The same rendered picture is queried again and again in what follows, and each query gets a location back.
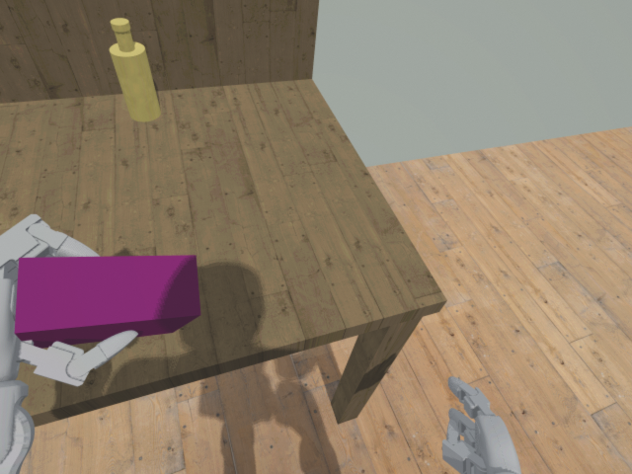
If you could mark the robot left hand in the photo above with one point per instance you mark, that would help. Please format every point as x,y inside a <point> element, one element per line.
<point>33,238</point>

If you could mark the left robot forearm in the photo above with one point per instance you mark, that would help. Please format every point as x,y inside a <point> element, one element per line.
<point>17,429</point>

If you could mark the table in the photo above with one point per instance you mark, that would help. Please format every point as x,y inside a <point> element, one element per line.
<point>247,167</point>

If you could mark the sponge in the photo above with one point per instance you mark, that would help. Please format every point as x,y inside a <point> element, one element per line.
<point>78,300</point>

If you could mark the robot right hand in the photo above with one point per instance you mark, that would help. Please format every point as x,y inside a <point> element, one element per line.
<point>487,447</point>

